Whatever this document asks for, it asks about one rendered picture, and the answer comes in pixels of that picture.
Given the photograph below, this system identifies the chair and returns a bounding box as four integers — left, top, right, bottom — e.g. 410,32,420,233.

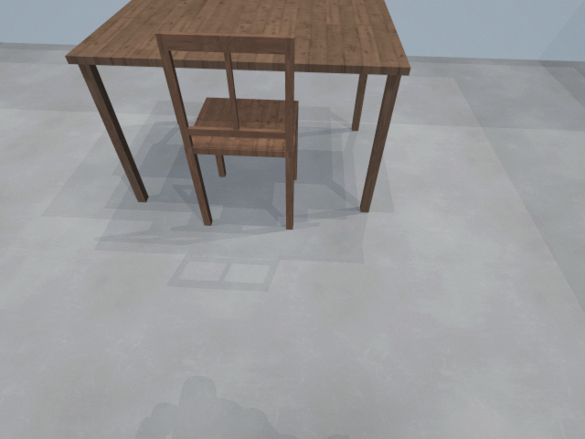
155,31,298,230

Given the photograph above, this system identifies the table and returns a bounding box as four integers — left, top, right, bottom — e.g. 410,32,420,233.
65,0,410,212

